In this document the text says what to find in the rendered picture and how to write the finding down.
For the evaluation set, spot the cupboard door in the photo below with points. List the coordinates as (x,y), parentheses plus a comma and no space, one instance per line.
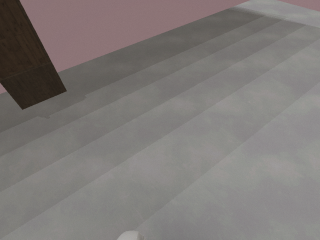
(19,48)

